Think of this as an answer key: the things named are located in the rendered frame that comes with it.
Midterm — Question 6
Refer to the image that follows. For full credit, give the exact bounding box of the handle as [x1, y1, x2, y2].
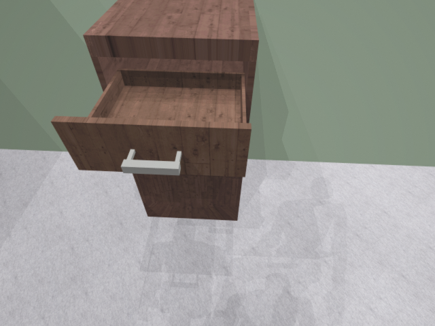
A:
[121, 149, 181, 175]

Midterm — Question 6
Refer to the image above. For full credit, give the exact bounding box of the cabinet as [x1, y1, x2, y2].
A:
[83, 0, 259, 221]

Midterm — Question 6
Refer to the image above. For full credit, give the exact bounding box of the drawer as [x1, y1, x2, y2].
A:
[51, 69, 251, 177]

